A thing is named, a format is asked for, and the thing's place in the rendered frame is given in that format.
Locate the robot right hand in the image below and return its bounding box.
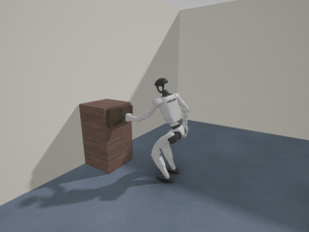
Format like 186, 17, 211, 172
183, 126, 188, 138

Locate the right robot upper arm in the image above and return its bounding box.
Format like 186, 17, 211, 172
173, 93, 189, 113

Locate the robot left foot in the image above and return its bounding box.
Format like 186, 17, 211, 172
156, 175, 174, 184

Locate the drawer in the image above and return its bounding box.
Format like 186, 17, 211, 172
105, 105, 133, 128

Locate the robot right foot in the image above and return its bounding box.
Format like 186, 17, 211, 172
166, 166, 180, 174

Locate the robot left hand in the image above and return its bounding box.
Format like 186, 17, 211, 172
126, 113, 132, 122

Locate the left robot upper arm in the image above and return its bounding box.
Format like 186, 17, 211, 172
144, 98, 163, 118

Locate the robot right forearm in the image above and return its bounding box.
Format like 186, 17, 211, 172
182, 110, 189, 127

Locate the robot foot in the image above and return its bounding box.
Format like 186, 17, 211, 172
166, 166, 180, 174
156, 175, 174, 184

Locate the cabinet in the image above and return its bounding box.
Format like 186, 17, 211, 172
79, 99, 133, 174

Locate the robot left forearm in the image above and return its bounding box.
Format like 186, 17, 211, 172
130, 111, 148, 123

